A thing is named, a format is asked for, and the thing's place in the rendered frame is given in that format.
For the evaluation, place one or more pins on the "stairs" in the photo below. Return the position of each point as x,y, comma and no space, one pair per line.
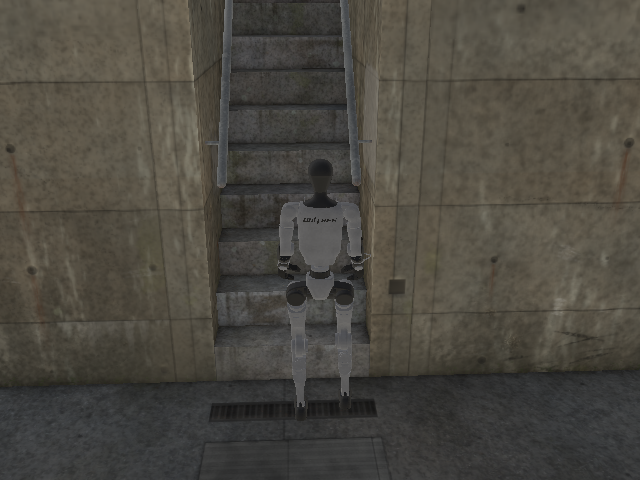
287,108

